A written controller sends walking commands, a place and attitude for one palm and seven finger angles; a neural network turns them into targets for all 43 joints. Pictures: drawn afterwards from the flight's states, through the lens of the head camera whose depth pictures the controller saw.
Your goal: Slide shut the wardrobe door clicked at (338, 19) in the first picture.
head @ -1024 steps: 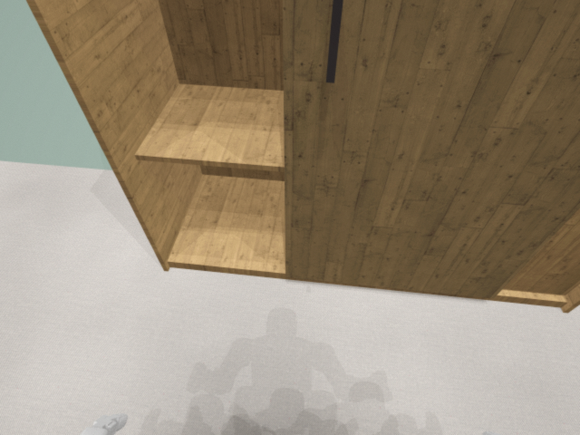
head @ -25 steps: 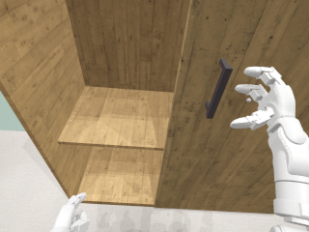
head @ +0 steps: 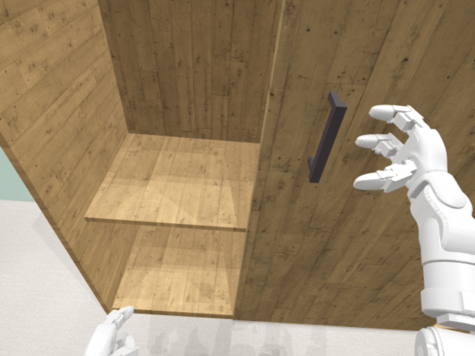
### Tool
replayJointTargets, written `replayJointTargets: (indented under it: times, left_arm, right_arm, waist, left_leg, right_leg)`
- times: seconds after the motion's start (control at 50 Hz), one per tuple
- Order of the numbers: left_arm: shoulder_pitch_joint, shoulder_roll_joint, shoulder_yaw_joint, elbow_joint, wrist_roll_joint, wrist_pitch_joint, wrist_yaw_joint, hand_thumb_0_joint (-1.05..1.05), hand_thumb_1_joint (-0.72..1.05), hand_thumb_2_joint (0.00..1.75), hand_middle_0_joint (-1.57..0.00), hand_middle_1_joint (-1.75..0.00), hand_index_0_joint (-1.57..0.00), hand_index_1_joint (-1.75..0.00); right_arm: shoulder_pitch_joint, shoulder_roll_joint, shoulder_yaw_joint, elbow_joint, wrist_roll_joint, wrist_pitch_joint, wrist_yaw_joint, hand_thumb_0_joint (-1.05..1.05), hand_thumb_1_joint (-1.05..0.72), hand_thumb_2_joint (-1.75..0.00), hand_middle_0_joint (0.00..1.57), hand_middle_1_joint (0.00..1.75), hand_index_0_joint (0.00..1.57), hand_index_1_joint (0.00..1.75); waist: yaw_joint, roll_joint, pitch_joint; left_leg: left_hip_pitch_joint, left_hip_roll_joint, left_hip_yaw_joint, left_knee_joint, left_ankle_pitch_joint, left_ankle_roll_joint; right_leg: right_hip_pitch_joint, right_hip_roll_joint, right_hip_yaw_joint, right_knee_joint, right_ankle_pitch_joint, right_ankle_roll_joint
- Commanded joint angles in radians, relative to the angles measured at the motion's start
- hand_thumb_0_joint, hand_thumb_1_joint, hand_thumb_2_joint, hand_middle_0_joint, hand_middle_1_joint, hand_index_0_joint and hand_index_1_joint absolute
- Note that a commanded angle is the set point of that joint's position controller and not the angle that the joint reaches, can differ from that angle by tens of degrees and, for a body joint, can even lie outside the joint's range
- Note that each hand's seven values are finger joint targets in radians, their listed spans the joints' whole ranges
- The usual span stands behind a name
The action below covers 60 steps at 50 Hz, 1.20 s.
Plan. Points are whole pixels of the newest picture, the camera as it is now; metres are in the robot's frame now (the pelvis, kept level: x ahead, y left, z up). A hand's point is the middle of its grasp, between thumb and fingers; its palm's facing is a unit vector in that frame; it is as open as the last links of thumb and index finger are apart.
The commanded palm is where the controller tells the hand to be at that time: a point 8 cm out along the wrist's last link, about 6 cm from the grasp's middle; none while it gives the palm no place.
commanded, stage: move the hooked fingers beside the handle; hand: right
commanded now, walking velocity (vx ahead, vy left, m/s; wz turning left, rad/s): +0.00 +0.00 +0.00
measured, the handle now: (323, 139) +0.42 -0.10 +0.20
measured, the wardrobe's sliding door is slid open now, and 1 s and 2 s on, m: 0.48 0.48 0.48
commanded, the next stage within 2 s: feel for the door with the fingertips in 1.72 s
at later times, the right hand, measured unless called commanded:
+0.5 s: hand (368, 169) +0.37 -0.17 +0.18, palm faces +0.01 +1.00 -0.02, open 13.9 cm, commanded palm +0.34 -0.21 +0.19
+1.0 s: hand (355, 187) +0.37 -0.16 +0.14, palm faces +0.01 +1.00 -0.01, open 13.9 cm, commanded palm +0.35 -0.21 +0.20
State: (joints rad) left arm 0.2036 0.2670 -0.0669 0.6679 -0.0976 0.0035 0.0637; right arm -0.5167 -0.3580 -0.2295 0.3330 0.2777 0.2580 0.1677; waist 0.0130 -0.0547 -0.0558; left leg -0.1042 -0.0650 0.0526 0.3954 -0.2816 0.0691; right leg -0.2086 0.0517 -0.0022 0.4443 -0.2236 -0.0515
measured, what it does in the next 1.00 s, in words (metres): stands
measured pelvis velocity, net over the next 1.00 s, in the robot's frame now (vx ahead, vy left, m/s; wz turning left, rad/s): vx -0.01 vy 0.01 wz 0.00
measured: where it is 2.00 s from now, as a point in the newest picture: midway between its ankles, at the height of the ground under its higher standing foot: outside the picture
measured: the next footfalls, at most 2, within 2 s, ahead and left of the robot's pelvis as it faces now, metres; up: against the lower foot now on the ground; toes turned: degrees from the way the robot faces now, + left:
none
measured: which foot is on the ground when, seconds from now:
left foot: down 0.00-1.00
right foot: down 0.00-1.00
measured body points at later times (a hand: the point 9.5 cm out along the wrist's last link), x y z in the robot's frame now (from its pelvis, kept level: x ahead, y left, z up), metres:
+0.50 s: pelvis +0.00 +0.00 +0.00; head -0.03 +0.02 +0.45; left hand +0.16 +0.24 -0.10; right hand +0.37 -0.23 +0.19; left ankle -0.04 +0.07 -0.74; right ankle +0.01 -0.09 -0.74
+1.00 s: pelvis -0.01 +0.01 +0.00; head -0.02 +0.03 +0.45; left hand +0.14 +0.26 -0.10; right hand +0.36 -0.22 +0.15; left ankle -0.04 +0.07 -0.74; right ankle +0.01 -0.09 -0.74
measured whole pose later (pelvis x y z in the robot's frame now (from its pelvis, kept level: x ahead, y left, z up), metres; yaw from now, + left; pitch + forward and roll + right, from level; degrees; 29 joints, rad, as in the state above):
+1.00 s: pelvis -0.01 +0.01 +0.00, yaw +0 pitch +0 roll +0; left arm 0.21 0.29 -0.05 0.65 -0.10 0.01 0.06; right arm -0.44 -0.33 -0.19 0.39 0.26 0.30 0.15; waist 0.02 -0.06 -0.04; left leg -0.14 -0.08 0.06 0.42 -0.28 0.08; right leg -0.24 0.04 0.01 0.46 -0.21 -0.04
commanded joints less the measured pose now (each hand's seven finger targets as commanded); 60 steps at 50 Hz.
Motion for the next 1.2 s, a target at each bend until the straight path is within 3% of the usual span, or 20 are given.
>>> replayJointTargets:
  times: [0.0, 0.08, 0.12, 0.18, 0.3, 0.34, 0.46, 0.52, 0.58, 0.64, 0.72, 0.78, 0.84, 0.9, 0.94, 0.98, 1.04, 1.08, 1.14, 1.18]
  left_arm:
    - [-0.126, 0.133, 0.059, -0.173, 0.0, -0.047, 0.004, 0.0, 0.9, 0.9, -0.2, -0.3, -0.2, -0.3]
    - [-0.146, 0.119, 0.061, -0.198, 0.006, -0.069, 0.004, 0.0, 0.9, 0.9, -0.2, -0.3, -0.2, -0.3]
    - [-0.146, 0.116, 0.06, -0.193, 0.017, -0.091, 0.003, 0.0, 0.9, 0.9, -0.2, -0.3, -0.2, -0.3]
    - [-0.127, 0.106, 0.059, -0.154, 0.035, -0.124, -0.002, 0.0, 0.9, 0.9, -0.2, -0.3, -0.2, -0.3]
    - [-0.133, 0.13, 0.052, -0.116, 0.008, -0.051, 0.005, 0.0, 0.9, 0.9, -0.2, -0.3, -0.2, -0.3]
    - [-0.138, 0.148, 0.044, -0.138, -0.01, -0.023, 0.01, 0.0, 0.9, 0.9, -0.2, -0.3, -0.2, -0.3]
    - [-0.14, 0.118, 0.057, -0.197, 0.0, -0.026, -0.008, 0.0, 0.9, 0.9, -0.2, -0.3, -0.2, -0.3]
    - [-0.16, 0.112, 0.062, -0.207, 0.014, -0.064, -0.002, 0.0, 0.9, 0.9, -0.2, -0.3, -0.2, -0.3]
    - [-0.14, 0.101, 0.057, -0.162, 0.033, -0.105, 0.001, 0.0, 0.9, 0.9, -0.2, -0.3, -0.2, -0.3]
    - [-0.134, 0.102, 0.051, -0.112, 0.032, -0.102, 0.005, 0.0, 0.9, 0.9, -0.2, -0.3, -0.2, -0.3]
    - [-0.125, 0.127, 0.047, -0.106, 0.006, -0.051, 0.01, 0.0, 0.9, 0.9, -0.2, -0.3, -0.2, -0.3]
    - [-0.12, 0.148, 0.046, -0.148, -0.012, -0.025, 0.013, 0.0, 0.9, 0.9, -0.2, -0.3, -0.2, -0.3]
    - [-0.113, 0.145, 0.054, -0.171, -0.016, -0.02, 0.003, 0.0, 0.9, 0.9, -0.2, -0.3, -0.2, -0.3]
    - [-0.104, 0.141, 0.063, -0.168, -0.008, -0.029, -0.001, 0.0, 0.9, 0.9, -0.2, -0.3, -0.2, -0.3]
    - [-0.129, 0.126, 0.067, -0.192, 0.001, -0.054, 0.001, 0.0, 0.9, 0.9, -0.2, -0.3, -0.2, -0.3]
    - [-0.137, 0.109, 0.062, -0.194, 0.016, -0.089, 0.002, 0.0, 0.9, 0.9, -0.2, -0.3, -0.2, -0.3]
    - [-0.1, 0.101, 0.056, -0.138, 0.039, -0.125, -0.001, 0.0, 0.9, 0.9, -0.2, -0.3, -0.2, -0.3]
    - [-0.111, 0.105, 0.058, -0.118, 0.034, -0.125, -0.001, 0.0, 0.9, 0.9, -0.2, -0.3, -0.2, -0.3]
    - [-0.109, 0.125, 0.054, -0.102, 0.009, -0.074, 0.008, 0.0, 0.9, 0.9, -0.2, -0.3, -0.2, -0.3]
    - [-0.103, 0.155, 0.048, -0.122, -0.011, -0.044, 0.013, 0.0, 0.9, 0.9, -0.2, -0.3, -0.2, -0.3]
  right_arm:
    - [-0.176, -0.092, -0.01, -0.085, 0.001, 0.031, 0.013, 0.0, 0.5, -0.3, 0.3, 1.2, 0.3, 1.2]
    - [-0.415, -0.149, -0.027, -0.386, -0.006, -0.083, -0.026, 0.0, 0.5, -0.3, 0.3, 1.2, 0.3, 1.2]
    - [-0.553, -0.223, -0.062, -0.583, -0.02, -0.17, -0.058, 0.0, 0.5, -0.3, 0.3, 1.2, 0.3, 1.2]
    - [-0.511, -0.204, -0.062, -0.61, -0.035, -0.241, -0.094, 0.0, 0.5, -0.3, 0.3, 1.2, 0.3, 1.2]
    - [-0.121, -0.074, -0.016, -0.001, -0.015, 0.03, -0.052, 0.0, 0.5, -0.3, 0.3, 1.2, 0.3, 1.2]
    - [-0.142, -0.064, 0.018, 0.082, -0.004, 0.114, -0.024, 0.0, 0.5, -0.3, 0.3, 1.2, 0.3, 1.2]
    - [-0.258, -0.042, 0.049, -0.213, -0.027, 0.021, -0.037, 0.0, 0.5, -0.3, 0.3, 1.2, 0.3, 1.2]
    - [-0.529, -0.169, -0.024, -0.553, -0.015, -0.132, -0.066, 0.0, 0.5, -0.3, 0.3, 1.2, 0.3, 1.2]
    - [-0.58, -0.231, -0.079, -0.632, -0.027, -0.246, -0.098, 0.0, 0.5, -0.3, 0.3, 1.2, 0.3, 1.2]
    - [-0.498, -0.21, -0.072, -0.418, -0.043, -0.221, -0.109, 0.0, 0.5, -0.3, 0.3, 1.2, 0.3, 1.2]
    - [-0.22, -0.092, 0.004, 0.043, -0.027, 0.003, -0.053, 0.0, 0.5, -0.3, 0.3, 1.2, 0.3, 1.2]
    - [-0.143, -0.077, 0.019, 0.134, 0.001, 0.102, 0.009, 0.0, 0.5, -0.3, 0.3, 1.2, 0.3, 1.2]
    - [-0.147, -0.051, 0.039, 0.08, -0.004, 0.095, 0.021, 0.0, 0.5, -0.3, 0.3, 1.2, 0.3, 1.2]
    - [-0.281, -0.106, 0.012, -0.046, -0.008, 0.023, -0.004, 0.0, 0.5, -0.3, 0.3, 1.2, 0.3, 1.2]
    - [-0.478, -0.18, -0.037, -0.301, -0.006, -0.09, -0.028, 0.0, 0.5, -0.3, 0.3, 1.2, 0.3, 1.2]
    - [-0.691, -0.265, -0.078, -0.579, -0.02, -0.228, -0.057, 0.0, 0.5, -0.3, 0.3, 1.2, 0.3, 1.2]
    - [-0.601, -0.309, -0.126, -0.626, -0.039, -0.341, -0.099, 0.0, 0.5, -0.3, 0.3, 1.2, 0.3, 1.2]
    - [-0.51, -0.288, -0.129, -0.467, -0.046, -0.31, -0.093, 0.0, 0.5, -0.3, 0.3, 1.2, 0.3, 1.2]
    - [-0.23, -0.165, -0.06, -0.008, -0.024, -0.096, -0.04, 0.0, 0.5, -0.3, 0.3, 1.2, 0.3, 1.2]
    - [-0.104, -0.103, -0.006, 0.207, 0.006, 0.041, 0.016, 0.0, 0.5, -0.3, 0.3, 1.2, 0.3, 1.2]
  waist:
    - [-0.004, 0.126, -0.118]
    - [0.012, 0.059, -0.243]
    - [0.015, -0.053, -0.346]
    - [0.012, -0.14, -0.424]
    - [-0.014, 0.143, -0.015]
    - [-0.004, 0.191, 0.01]
    - [0.009, 0.093, -0.131]
    - [0.016, 0.015, -0.326]
    - [0.019, -0.068, -0.455]
    - [0.025, -0.056, -0.289]
    - [0.008, 0.108, 0.005]
    - [-0.004, 0.169, -0.025]
    - [0.005, 0.154, -0.051]
    - [0.02, 0.172, -0.069]
    - [0.018, 0.119, -0.211]
    - [0.021, -0.054, -0.398]
    - [0.02, -0.179, -0.494]
    - [0.015, -0.144, -0.419]
    - [0.007, 0.092, -0.067]
    - [0.002, 0.218, 0.031]
  left_leg:
    - [-0.085, 0.062, -0.047, -0.05, 0.343, -0.05]
    - [-0.076, 0.056, -0.055, -0.039, 0.311, -0.043]
    - [-0.068, 0.054, -0.064, -0.036, 0.308, -0.034]
    - [-0.078, 0.048, -0.05, -0.019, 0.351, -0.027]
    - [-0.087, 0.049, -0.037, -0.086, 0.261, -0.039]
    - [-0.106, 0.059, -0.043, -0.099, 0.227, -0.049]
    - [-0.112, 0.057, -0.047, -0.06, 0.269, -0.042]
    - [-0.056, 0.054, -0.071, -0.051, 0.29, -0.037]
    - [-0.032, 0.054, -0.071, -0.025, 0.349, -0.038]
    - [-0.054, 0.05, -0.067, -0.058, 0.295, -0.037]
    - [-0.103, 0.056, -0.06, -0.104, 0.219, -0.047]
    - [-0.085, 0.068, -0.062, -0.096, 0.273, -0.059]
    - [-0.106, 0.072, -0.06, -0.076, 0.313, -0.067]
    - [-0.124, 0.072, -0.073, -0.074, 0.265, -0.072]
    - [-0.064, 0.068, -0.092, -0.058, 0.285, -0.063]
    - [-0.001, 0.069, -0.101, -0.033, 0.334, -0.046]
    - [-0.014, 0.062, -0.086, -0.018, 0.353, -0.035]
    - [0.008, 0.06, -0.081, -0.023, 0.401, -0.038]
    - [-0.049, 0.063, -0.076, -0.078, 0.335, -0.064]
    - [-0.093, 0.072, -0.085, -0.105, 0.283, -0.088]
  right_leg:
    - [0.104, -0.039, 0.052, -0.01, 0.205, -0.013]
    - [0.201, -0.042, 0.07, -0.008, 0.231, -0.016]
    - [0.305, -0.047, 0.09, -0.006, 0.287, -0.009]
    - [0.435, -0.064, 0.112, -0.006, 0.43, 0.021]
    - [0.084, -0.045, 0.06, -0.06, 0.154, 0.003]
    - [0.049, -0.044, 0.056, -0.068, 0.108, -0.002]
    - [0.137, -0.042, 0.059, -0.021, 0.184, -0.01]
    - [0.265, -0.042, 0.078, -0.013, 0.239, -0.014]
    - [0.388, -0.054, 0.089, -0.005, 0.354, 0.0]
    - [0.3, -0.055, 0.078, -0.028, 0.264, 0.0]
    - [0.068, -0.04, 0.054, -0.055, 0.094, -0.006]
    - [0.037, -0.037, 0.049, -0.047, 0.114, -0.009]
    - [0.052, -0.036, 0.04, -0.019, 0.145, -0.013]
    - [0.044, -0.034, 0.042, 0.002, 0.111, -0.02]
    - [0.11, -0.028, 0.049, 0.003, 0.14, -0.027]
    - [0.251, -0.027, 0.061, 0.005, 0.231, -0.024]
    - [0.378, -0.049, 0.081, 0.007, 0.336, -0.005]
    - [0.34, -0.047, 0.072, 0.003, 0.354, -0.003]
    - [0.077, -0.04, 0.04, -0.029, 0.144, -0.012]
    - [-0.007, -0.035, 0.039, -0.036, 0.076, -0.011]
